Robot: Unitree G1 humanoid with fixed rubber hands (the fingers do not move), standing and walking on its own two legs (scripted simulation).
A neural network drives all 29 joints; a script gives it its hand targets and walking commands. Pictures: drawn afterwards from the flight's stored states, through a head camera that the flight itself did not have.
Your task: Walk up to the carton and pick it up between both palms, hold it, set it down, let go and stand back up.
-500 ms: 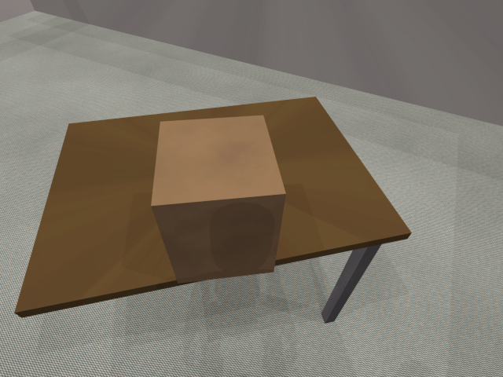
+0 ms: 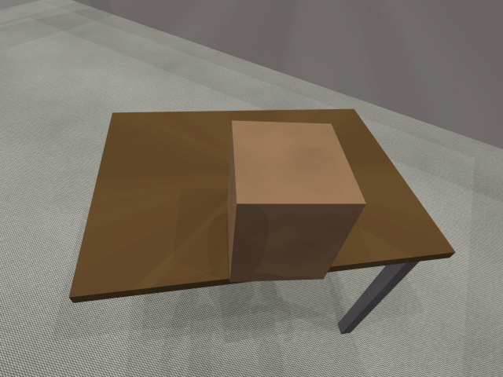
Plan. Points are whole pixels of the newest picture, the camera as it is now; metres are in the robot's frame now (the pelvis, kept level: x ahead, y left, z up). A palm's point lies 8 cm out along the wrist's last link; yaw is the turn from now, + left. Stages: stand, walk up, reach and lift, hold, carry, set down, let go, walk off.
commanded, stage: walk up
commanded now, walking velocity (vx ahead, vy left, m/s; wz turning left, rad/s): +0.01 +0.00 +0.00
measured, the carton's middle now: (279, 203) +0.45 -0.06 +0.00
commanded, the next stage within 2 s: none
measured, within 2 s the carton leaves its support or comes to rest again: neither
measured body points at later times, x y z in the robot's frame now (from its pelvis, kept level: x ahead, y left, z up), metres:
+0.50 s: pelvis +0.04 +0.03 +0.00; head +0.05 +0.03 +0.45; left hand +0.02 +0.23 -0.16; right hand +0.00 -0.17 -0.16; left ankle -0.01 +0.11 -0.74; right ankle -0.01 -0.10 -0.74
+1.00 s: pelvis +0.04 +0.04 +0.00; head +0.05 +0.05 +0.45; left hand +0.00 +0.23 -0.17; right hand +0.00 -0.15 -0.16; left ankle -0.01 +0.11 -0.74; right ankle -0.01 -0.10 -0.74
